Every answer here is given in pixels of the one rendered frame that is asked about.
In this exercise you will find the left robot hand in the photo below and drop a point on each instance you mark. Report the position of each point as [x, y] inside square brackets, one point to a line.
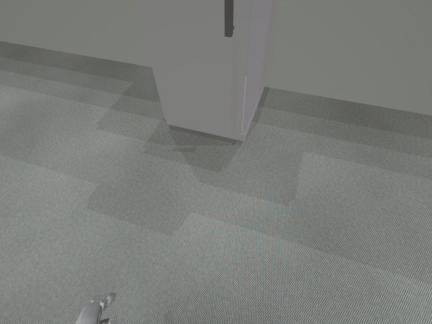
[91, 313]

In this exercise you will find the fridge door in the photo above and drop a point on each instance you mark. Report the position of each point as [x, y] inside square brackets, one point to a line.
[199, 72]

